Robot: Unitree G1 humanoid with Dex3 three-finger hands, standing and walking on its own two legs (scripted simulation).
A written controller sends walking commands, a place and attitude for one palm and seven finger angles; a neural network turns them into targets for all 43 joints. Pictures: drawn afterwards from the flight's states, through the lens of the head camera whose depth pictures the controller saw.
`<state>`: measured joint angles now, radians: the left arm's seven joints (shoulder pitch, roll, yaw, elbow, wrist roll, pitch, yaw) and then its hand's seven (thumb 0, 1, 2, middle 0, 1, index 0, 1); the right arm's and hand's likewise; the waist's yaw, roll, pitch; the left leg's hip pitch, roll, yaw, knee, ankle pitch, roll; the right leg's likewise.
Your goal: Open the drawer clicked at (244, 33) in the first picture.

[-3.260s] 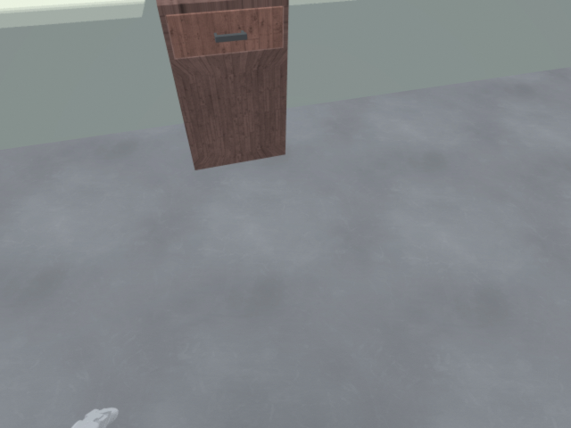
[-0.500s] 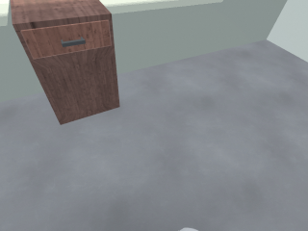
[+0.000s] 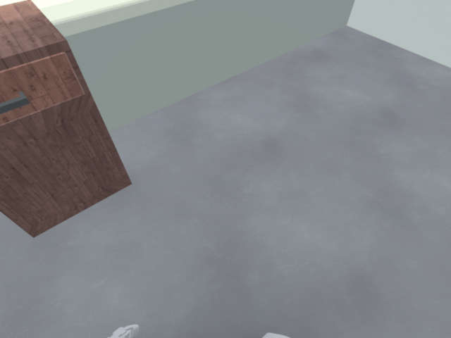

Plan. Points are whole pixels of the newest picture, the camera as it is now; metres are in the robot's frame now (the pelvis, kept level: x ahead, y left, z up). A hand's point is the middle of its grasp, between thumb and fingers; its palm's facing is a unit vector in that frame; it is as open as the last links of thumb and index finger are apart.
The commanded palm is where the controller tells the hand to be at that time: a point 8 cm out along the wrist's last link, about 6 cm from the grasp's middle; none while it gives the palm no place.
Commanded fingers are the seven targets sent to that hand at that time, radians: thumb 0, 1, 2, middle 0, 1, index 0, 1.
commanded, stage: walk to a spot facing it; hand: left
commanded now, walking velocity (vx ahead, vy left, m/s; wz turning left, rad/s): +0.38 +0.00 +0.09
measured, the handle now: (4, 103) +0.78 +0.72 -0.07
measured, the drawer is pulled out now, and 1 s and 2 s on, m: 0.00 0.00 0.00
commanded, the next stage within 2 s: turn to face it in 0.34 s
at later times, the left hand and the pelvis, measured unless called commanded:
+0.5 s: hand out of the picture +0.13 +0.22 -0.17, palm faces +0.14 -0.98 -0.14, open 7.4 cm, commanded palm none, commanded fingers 0.00 0.90 0.90 -0.20 -0.30 -0.20 -0.30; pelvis +0.20 +0.06 +0.01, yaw +3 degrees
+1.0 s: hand (135, 234) +0.36 +0.22 -0.12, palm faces +0.33 -0.91 -0.25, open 7.4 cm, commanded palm none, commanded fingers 0.00 0.90 0.90 -0.20 -0.30 -0.20 -0.30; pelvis +0.30 +0.01 +0.02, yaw +20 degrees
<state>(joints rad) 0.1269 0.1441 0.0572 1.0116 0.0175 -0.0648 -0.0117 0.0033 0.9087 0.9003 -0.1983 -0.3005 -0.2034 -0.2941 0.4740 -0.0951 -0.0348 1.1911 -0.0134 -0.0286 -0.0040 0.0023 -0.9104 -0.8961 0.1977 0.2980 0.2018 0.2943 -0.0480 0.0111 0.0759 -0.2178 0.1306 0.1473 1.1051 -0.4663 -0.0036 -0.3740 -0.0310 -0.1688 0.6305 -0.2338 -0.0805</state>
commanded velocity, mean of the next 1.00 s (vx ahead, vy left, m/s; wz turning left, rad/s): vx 0.13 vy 0.00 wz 0.39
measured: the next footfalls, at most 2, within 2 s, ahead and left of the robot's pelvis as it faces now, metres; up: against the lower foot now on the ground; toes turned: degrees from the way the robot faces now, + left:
left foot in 0.40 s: +0.28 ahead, +0.16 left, +0.00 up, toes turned +14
right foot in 0.84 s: +0.39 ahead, -0.06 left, +0.00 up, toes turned +6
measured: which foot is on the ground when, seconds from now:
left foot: up 0.00-0.38, down 0.40-0.84, up 0.86-1.00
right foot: down 0.00-0.42, up 0.44-0.82, down 0.84-1.00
